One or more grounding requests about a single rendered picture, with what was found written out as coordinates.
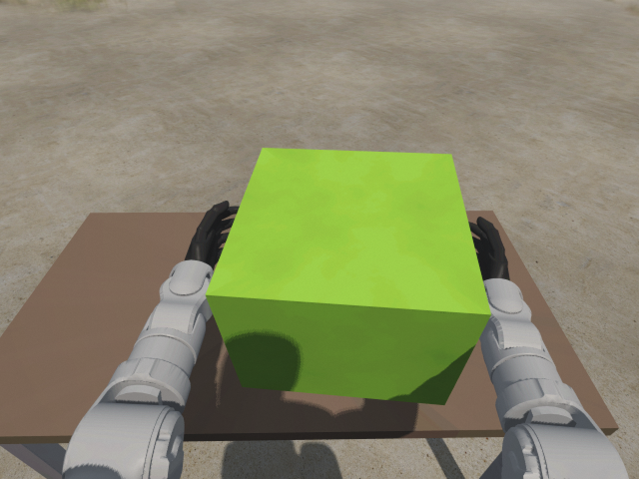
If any carton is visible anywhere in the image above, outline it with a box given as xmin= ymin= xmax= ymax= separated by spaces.
xmin=206 ymin=148 xmax=491 ymax=405

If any right robot hand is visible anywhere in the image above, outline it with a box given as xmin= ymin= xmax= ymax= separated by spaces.
xmin=468 ymin=217 xmax=510 ymax=280

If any robot left upper arm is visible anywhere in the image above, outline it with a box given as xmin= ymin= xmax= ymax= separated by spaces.
xmin=65 ymin=402 xmax=185 ymax=479

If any left robot hand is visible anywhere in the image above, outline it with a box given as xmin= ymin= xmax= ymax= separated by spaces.
xmin=185 ymin=201 xmax=239 ymax=270

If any robot right upper arm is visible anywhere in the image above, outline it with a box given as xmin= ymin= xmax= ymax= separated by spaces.
xmin=501 ymin=423 xmax=626 ymax=479

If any robot left forearm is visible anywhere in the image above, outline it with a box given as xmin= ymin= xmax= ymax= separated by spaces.
xmin=62 ymin=260 xmax=214 ymax=479

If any table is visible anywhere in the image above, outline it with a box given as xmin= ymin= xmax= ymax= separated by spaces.
xmin=0 ymin=211 xmax=619 ymax=479

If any robot right forearm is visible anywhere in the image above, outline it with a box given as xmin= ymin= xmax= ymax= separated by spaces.
xmin=479 ymin=278 xmax=629 ymax=479

